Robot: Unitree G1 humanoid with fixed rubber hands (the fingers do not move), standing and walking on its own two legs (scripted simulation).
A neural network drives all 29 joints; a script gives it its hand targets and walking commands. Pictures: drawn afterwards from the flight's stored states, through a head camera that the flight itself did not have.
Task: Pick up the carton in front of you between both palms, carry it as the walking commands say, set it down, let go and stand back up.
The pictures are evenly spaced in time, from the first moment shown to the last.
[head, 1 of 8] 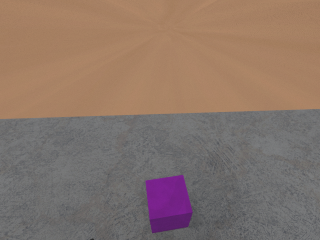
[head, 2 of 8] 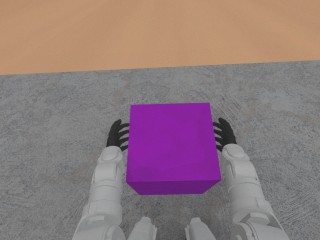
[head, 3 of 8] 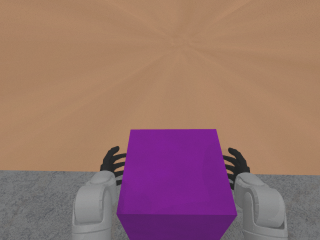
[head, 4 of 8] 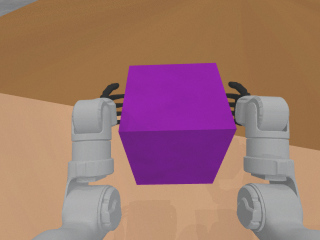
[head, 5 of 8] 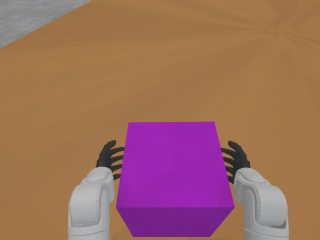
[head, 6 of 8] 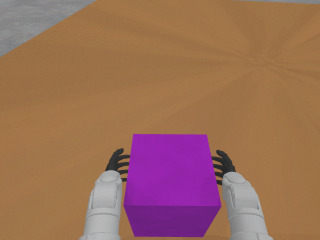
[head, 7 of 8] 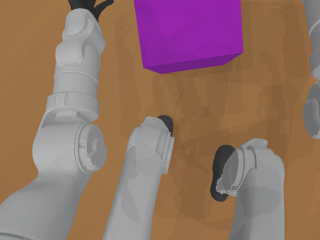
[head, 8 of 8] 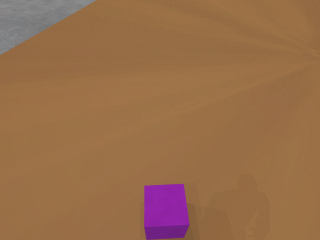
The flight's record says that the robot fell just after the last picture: no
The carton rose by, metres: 1.06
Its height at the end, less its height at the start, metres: +0.32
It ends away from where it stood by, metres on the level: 6.73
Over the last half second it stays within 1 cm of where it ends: yes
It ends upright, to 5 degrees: yes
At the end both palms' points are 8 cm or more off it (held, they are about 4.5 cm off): yes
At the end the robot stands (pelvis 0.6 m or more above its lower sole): yes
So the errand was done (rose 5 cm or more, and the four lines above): yes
